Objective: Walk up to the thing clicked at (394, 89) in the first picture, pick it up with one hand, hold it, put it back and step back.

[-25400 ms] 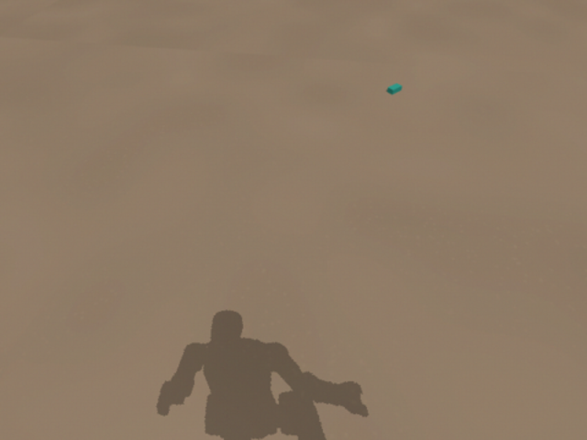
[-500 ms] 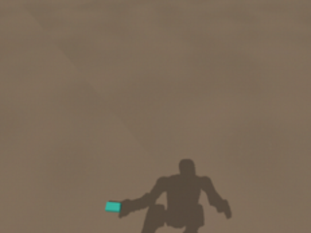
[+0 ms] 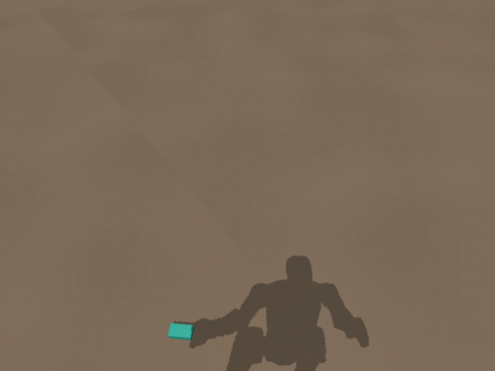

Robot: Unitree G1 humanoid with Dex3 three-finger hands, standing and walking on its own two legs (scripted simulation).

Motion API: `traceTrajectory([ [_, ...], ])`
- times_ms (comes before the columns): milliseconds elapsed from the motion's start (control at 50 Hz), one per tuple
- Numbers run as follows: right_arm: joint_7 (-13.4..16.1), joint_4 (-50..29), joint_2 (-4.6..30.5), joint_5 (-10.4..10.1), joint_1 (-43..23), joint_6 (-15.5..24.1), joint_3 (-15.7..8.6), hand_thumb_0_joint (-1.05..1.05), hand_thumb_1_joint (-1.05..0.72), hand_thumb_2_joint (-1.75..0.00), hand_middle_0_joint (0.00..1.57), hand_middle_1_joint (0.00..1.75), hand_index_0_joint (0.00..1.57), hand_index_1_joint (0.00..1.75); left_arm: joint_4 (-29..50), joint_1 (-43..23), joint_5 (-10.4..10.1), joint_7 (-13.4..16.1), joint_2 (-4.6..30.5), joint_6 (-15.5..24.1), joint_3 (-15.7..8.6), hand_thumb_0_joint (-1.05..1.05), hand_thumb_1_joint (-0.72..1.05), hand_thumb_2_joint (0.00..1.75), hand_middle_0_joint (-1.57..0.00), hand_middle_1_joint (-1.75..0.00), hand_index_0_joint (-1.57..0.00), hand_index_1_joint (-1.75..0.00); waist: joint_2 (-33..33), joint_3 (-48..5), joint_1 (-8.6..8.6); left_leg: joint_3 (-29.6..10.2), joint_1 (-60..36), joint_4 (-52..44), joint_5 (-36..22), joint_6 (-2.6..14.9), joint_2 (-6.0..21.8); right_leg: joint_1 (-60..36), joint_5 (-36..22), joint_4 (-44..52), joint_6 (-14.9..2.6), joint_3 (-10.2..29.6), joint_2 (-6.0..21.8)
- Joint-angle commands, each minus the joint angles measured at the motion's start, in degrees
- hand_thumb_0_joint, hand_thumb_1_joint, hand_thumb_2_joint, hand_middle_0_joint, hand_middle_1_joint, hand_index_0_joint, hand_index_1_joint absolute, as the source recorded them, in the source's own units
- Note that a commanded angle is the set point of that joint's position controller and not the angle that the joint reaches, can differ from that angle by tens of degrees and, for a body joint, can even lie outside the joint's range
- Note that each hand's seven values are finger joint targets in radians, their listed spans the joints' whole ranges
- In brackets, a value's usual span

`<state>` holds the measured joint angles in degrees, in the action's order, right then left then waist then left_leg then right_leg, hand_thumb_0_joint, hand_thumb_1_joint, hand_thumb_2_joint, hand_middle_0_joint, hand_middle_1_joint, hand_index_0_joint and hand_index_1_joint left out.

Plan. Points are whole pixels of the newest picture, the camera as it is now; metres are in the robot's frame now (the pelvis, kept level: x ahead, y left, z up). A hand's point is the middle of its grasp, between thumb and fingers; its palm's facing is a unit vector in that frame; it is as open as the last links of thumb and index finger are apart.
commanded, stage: stand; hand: left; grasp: from above
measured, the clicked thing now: (181, 331) +0.39 +0.28 -0.77
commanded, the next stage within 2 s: rise first in 0.38 s
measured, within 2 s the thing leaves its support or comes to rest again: neither
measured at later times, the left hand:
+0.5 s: hand out of the picture +0.06 +0.26 -0.16, palm faces -0.03 -0.94 -0.35, open 7.4 cm
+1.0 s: hand out of the picture +0.13 +0.27 -0.21, palm faces -0.09 -0.91 -0.41, open 11.6 cm
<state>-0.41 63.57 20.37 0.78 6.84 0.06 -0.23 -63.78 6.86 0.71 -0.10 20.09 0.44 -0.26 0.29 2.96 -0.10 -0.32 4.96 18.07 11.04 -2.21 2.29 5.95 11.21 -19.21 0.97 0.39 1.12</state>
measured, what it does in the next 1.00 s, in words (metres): lowers itself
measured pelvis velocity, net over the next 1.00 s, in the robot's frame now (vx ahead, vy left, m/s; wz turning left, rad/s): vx -0.01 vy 0.01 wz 0.01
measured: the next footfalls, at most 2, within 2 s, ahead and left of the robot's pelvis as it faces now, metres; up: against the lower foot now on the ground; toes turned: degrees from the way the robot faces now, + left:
none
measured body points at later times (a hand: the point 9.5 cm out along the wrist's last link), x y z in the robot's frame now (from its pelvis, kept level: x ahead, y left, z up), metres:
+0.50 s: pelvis +0.00 +0.00 +0.00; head +0.01 +0.00 +0.45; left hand +0.06 +0.31 -0.13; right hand +0.06 -0.30 -0.14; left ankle -0.01 +0.14 -0.75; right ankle -0.01 -0.13 -0.75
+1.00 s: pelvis -0.01 +0.01 -0.06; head +0.06 +0.02 +0.38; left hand +0.13 +0.32 -0.18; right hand +0.12 -0.25 -0.17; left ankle -0.01 +0.14 -0.75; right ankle -0.01 -0.13 -0.75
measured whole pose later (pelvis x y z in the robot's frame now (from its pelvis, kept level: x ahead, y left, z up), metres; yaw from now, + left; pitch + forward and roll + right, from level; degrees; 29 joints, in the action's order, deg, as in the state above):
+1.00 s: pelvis -0.01 +0.01 -0.06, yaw +0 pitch +13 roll -1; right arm 0.2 36.5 14.1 -0.8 13.5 4.1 -2.4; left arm -42.7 5.9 12.3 -1.3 18.1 -8.9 -9.0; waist -0.1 -4.7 1.3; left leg -1.6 41.0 54.1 26.2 -1.4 1.7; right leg 40.6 25.2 -52.7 1.9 0.4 1.5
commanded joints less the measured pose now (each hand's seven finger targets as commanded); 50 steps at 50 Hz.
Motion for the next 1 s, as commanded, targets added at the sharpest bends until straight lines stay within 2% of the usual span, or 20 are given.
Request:
traceTrajectory([
  [0, 0.77, -3.09, 12.06, -0.28, -1.19, 1.36, -2.35, 0.00, -0.90, -0.90, 0.20, 0.30, 0.20, 0.30, 3.04, -1.20, -0.17, 0.77, 12.68, 1.52, -2.24, 0.00, 0.90, 0.90, -0.20, -0.30, -0.20, -0.30, -0.20, -4.41, 0.19, -3.35, -0.72, -1.77, -10.13, 3.21, 5.43, -0.58, -11.52, 3.02, -2.05, 4.21, 6.35],
  [180, 0.70, -2.96, 11.88, -0.28, -1.28, 1.31, -2.31, 0.00, -0.90, -0.90, 0.20, 0.30, 0.20, 0.30, 3.12, -1.25, -0.16, 0.74, 12.60, 1.48, -2.17, 0.00, 0.90, 0.90, -0.20, -0.30, -0.20, -0.30, 0.16, -4.01, 0.26, -3.36, -0.33, -1.88, -8.30, 3.16, 5.28, -0.01, -10.09, 3.60, -2.10, 4.44, 6.35],
  [360, 0.53, -2.55, 11.62, -0.19, -0.91, 1.26, -2.30, 0.00, -0.90, -0.90, 0.20, 0.30, 0.20, 0.30, 2.82, -1.08, -0.15, 0.62, 12.89, 1.34, -2.26, 0.00, 0.90, 0.90, -0.20, -0.30, -0.20, -0.30, -0.28, -1.89, 0.24, -3.97, 1.12, -3.20, -3.98, 2.96, 4.89, 1.64, -3.98, 4.37, -2.14, 4.38, 5.81],
  [460, 0.72, -2.71, 11.93, -0.20, -1.00, 1.47, -2.42, 0.00, -0.91, -0.90, 0.20, 0.30, 0.20, 0.30, 3.03, -1.01, -0.12, 0.58, 12.84, 1.35, -2.30, 0.00, 0.90, 0.86, -0.24, -0.31, -0.25, -0.30, 0.16, -4.06, 0.19, -3.75, 0.02, -2.29, -7.71, 3.18, 5.20, 0.30, -8.78, 3.13, -2.29, 4.47, 6.16],
  [480, 1.94, -18.64, 2.55, -4.25, -1.81, 4.58, 0.51, 0.00, -0.93, -0.91, 0.20, 0.30, 0.20, 0.30, 23.13, -21.12, -3.10, 1.41, 2.32, 6.83, -1.81, 0.00, 0.82, 0.86, -0.32, -0.38, -0.30, -0.38, 2.55, -0.20, 6.83, 3.47, 8.26, 2.27, 0.74, 2.44, -2.74, 12.82, -3.09, -0.81, -1.11, -0.90, -0.78],
  [500, 2.62, -15.37, 4.27, -4.37, 1.30, 4.66, 0.04, 0.00, -0.86, -0.89, 0.20, 0.30, 0.20, 0.30, 21.13, -27.80, -3.09, 1.73, 5.94, 6.59, -3.12, 0.00, 0.74, 0.82, -0.37, -0.40, -0.32, -0.44, 0.50, -3.04, 4.90, 3.17, 7.90, 3.29, 1.83, 2.68, -2.84, 9.33, -1.03, -1.11, -0.94, -1.42, -0.67],
  [520, 3.28, -15.23, 6.18, -4.58, 3.78, 4.16, -1.22, 0.00, -0.87, -0.89, 0.20, 0.30, 0.20, 0.30, 9.08, -15.24, -1.61, 2.06, 10.99, 4.26, -6.41, 0.00, 0.66, 0.80, -0.37, -0.46, -0.34, -0.50, -2.09, -1.54, 3.31, 3.03, 9.70, 4.10, 1.64, 2.60, -2.45, 9.67, 0.28, -1.73, -1.11, -2.16, -1.28],
  [540, 3.32, -15.76, 5.91, -4.11, 4.62, 3.84, -1.90, 0.00, -0.87, -0.89, 0.20, 0.30, 0.20, 0.30, 4.52, -12.77, -0.36, 1.41, 11.92, 2.83, -7.56, 0.00, 0.58, 0.76, -0.40, -0.51, -0.37, -0.53, -3.72, -3.90, 2.83, 2.88, 12.10, 7.21, 0.52, 2.82, -2.92, 11.17, -0.17, -3.70, -1.13, -2.11, -1.14],
  [560, 3.36, -17.61, 5.67, -3.87, 4.88, 3.96, -2.35, 0.00, -0.87, -0.89, 0.20, 0.30, 0.20, 0.30, 6.13, -17.95, 0.70, 0.47, 12.89, 2.72, -7.98, 0.00, 0.50, 0.75, -0.40, -0.54, -0.38, -0.56, -3.61, -6.28, 2.64, 2.71, 13.41, 9.34, -0.18, 2.99, -2.89, 11.67, -1.07, -6.20, -1.17, -2.15, -1.04],
  [580, 3.41, -18.93, 5.82, -2.95, 5.03, 4.32, -3.37, 0.00, -0.89, -0.90, 0.20, 0.30, 0.20, 0.30, 5.41, -18.39, 2.37, -0.29, 14.04, 3.19, -9.30, 0.00, 0.42, 0.72, -0.43, -0.58, -0.42, -0.60, -3.96, -10.27, 1.95, 2.62, 14.38, 11.69, -1.30, 2.96, -2.99, 11.58, -2.87, -8.76, -1.05, -1.84, -0.81],
  [600, 3.22, -19.10, 5.24, -2.26, 7.22, 4.39, -4.17, 0.00, -0.88, -0.89, 0.20, 0.30, 0.20, 0.30, 1.47, -12.08, 4.32, -0.84, 13.83, 2.43, -10.54, 0.00, 0.34, 0.69, -0.44, -0.62, -0.44, -0.62, -2.68, -13.20, 1.10, 2.46, 16.71, 14.41, -2.51, 2.73, -3.42, 12.23, -4.25, -11.47, -1.13, -1.73, -0.59],
  [640, 2.47, -22.33, 4.82, -1.81, 7.91, 4.69, -4.95, 0.00, -0.89, -0.89, 0.20, 0.30, 0.20, 0.30, 4.65, -5.74, 6.29, -1.52, 13.32, 1.21, -12.22, 0.00, 0.18, 0.67, -0.45, -0.67, -0.45, -0.67, 2.48, -17.28, -2.01, 2.27, 18.24, 16.85, -4.91, 1.97, -3.97, 12.28, -5.08, -14.77, -1.91, -1.62, -0.69],
  [680, 2.44, -24.86, 3.87, -2.14, 7.63, 4.66, -5.15, 0.00, -0.87, -0.89, 0.20, 0.30, 0.20, 0.30, 9.18, -4.19, 7.10, -1.03, 11.47, -0.81, -11.79, 0.00, 0.02, 0.65, -0.48, -0.67, -0.47, -0.67, 2.59, -18.79, -2.03, 2.32, 17.40, 16.65, -6.36, 1.79, -4.05, 12.07, -5.94, -14.84, -1.77, -1.62, -0.83],
  [720, 2.11, -27.37, 4.06, -2.55, 6.27, 4.48, -5.19, 0.00, -0.90, -0.89, 0.20, 0.30, 0.20, 0.30, 10.76, -3.36, 7.82, -1.06, 9.08, -4.35, -10.28, 0.00, -0.13, 0.63, -0.51, -0.64, -0.50, -0.65, 1.53, -15.79, -0.20, 1.67, 19.07, 17.05, -5.57, 1.84, -3.65, 14.91, -4.87, -15.23, -1.78, -2.21, -1.31],
  [780, 1.66, -30.32, 3.60, -2.47, 4.90, 4.52, -5.11, 0.00, -0.92, -0.90, 0.20, 0.30, 0.20, 0.30, 15.77, -5.10, 9.52, -0.61, 10.41, -7.56, -10.95, 0.00, -0.20, 0.65, -0.50, -0.66, -0.49, -0.68, -0.46, -15.33, 0.20, 1.45, 22.73, 20.77, -3.84, 2.03, -2.98, 19.31, -2.31, -18.33, -1.61, -2.60, -1.57],
  [860, 1.13, -31.86, 2.75, -2.23, 6.76, 5.75, -5.39, 0.00, -0.95, -0.91, 0.20, 0.30, 0.20, 0.30, 21.29, -3.88, 10.75, -0.53, 9.38, -8.34, -11.62, 0.00, -0.27, 0.68, -0.48, -0.70, -0.46, -0.72, 0.88, -15.97, 0.70, 1.06, 27.75, 26.23, 0.95, 1.99, -2.45, 26.38, 2.51, -24.20, -1.58, -2.55, -1.65],
  [900, 1.16, -33.42, 2.09, -2.00, 6.67, 6.40, -5.25, 0.00, -0.94, -0.91, 0.20, 0.30, 0.20, 0.30, 25.61, -3.01, 11.53, -0.32, 9.95, -7.92, -12.46, 0.00, -0.28, 0.69, -0.48, -0.70, -0.46, -0.72, 1.81, -18.75, 0.63, 0.76, 28.96, 28.54, 0.52, 1.95, -2.27, 27.88, 2.11, -26.92, -1.64, -2.38, -1.53],
  [940, 1.33, -34.49, 2.17, -1.85, 6.62, 7.04, -5.76, 0.00, -0.93, -0.91, 0.20, 0.30, 0.20, 0.30, 33.00, -4.38, 12.14, -0.48, 9.38, -7.44, -11.31, 0.00, -0.29, 0.71, -0.46, -0.71, -0.44, -0.74, 3.33, -20.74, 1.26, 0.56, 29.53, 30.78, 0.08, 1.91, -2.08, 29.97, 1.50, -29.14, -1.68, -2.15, -1.28],
  [960, 1.42, -34.55, 1.92, -1.90, 6.60, 7.28, -5.41, 0.00, -0.94, -0.91, 0.20, 0.30, 0.20, 0.30, 28.46, 0.65, 12.24, -0.45, 8.75, -8.31, -11.79, 0.00, -0.29, 0.72, -0.47, -0.69, -0.44, -0.73, 1.80, -18.45, 1.56, 0.51, 31.70, 31.61, 1.34, 2.05, -2.02, 31.06, 2.66, -29.66, -1.49, -2.26, -1.44],
  [980, 1.40, -35.05, 2.17, -1.85, 6.88, 7.58, -5.88, 0.00, -0.94, -0.91, 0.20, 0.30, 0.20, 0.30, 34.36, -0.81, 12.55, -0.40, 9.13, -8.09, -11.51, 0.00, -0.31, 0.73, -0.45, -0.70, -0.42, -0.74, 2.46, -21.34, 1.61, 0.35, 31.43, 32.61, 0.44, 2.07, -1.74, 31.44, 1.88, -30.79, -1.63, -2.12, -1.36],
])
